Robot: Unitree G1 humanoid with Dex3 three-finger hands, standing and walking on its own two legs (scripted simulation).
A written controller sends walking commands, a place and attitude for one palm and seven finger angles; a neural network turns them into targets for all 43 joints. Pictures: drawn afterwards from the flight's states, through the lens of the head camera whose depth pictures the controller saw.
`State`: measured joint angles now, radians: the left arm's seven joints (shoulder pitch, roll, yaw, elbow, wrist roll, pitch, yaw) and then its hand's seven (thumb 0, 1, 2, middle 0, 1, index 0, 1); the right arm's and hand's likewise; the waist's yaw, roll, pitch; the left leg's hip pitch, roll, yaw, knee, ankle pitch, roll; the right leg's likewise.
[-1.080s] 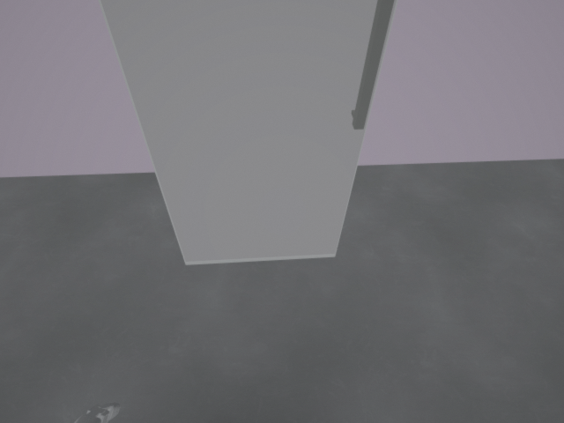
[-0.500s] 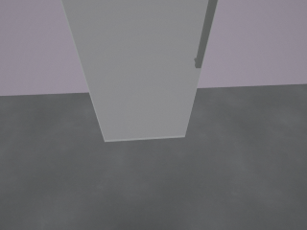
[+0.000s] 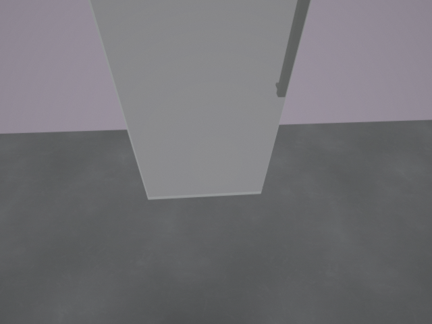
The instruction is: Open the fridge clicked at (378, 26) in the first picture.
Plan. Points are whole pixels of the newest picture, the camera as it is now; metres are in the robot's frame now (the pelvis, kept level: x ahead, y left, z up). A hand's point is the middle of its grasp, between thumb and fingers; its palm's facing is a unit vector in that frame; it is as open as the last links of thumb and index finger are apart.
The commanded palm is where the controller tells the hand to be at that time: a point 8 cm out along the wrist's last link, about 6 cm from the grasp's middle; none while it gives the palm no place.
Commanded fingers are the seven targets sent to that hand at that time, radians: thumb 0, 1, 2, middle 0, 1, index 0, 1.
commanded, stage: look at it before walking up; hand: right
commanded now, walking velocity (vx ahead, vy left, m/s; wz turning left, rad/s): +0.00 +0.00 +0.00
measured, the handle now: (293, 27) +0.86 -0.17 +0.18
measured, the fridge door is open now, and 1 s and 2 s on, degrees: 0 0 0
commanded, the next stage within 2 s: turn to face it in 0.36 s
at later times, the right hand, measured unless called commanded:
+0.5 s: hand out of the picture +0.08 -0.24 -0.15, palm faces -0.01 +0.94 -0.34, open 7.4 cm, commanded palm none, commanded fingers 0.00 -0.90 -0.90 0.20 0.30 0.20 0.30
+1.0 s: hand out of the picture +0.05 -0.19 -0.18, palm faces -0.04 +0.98 -0.18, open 7.4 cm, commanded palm none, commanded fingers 0.00 -0.90 -0.90 0.20 0.30 0.20 0.30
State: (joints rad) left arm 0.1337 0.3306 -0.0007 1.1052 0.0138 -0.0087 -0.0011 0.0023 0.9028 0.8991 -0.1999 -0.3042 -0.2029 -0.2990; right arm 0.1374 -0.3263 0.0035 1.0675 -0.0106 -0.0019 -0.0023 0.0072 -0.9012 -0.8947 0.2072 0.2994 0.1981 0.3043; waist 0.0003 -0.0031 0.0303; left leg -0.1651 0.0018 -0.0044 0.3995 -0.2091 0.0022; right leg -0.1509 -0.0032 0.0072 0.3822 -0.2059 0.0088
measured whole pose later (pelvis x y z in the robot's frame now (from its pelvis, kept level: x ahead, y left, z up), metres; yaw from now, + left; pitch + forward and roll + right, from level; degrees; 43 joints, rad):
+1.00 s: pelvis +0.01 -0.01 -0.01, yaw +4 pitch -1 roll +1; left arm 0.31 0.22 0.01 1.10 0.03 0.02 0.00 0.00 0.90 0.90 -0.20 -0.30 -0.20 -0.30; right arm 0.28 -0.19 -0.01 1.03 -0.02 0.03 0.00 0.01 -0.90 -0.89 0.21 0.30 0.20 0.30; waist 0.00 0.00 -0.01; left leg -0.22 -0.03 -0.06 0.50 -0.28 0.01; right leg -0.22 -0.03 -0.05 0.58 -0.41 0.00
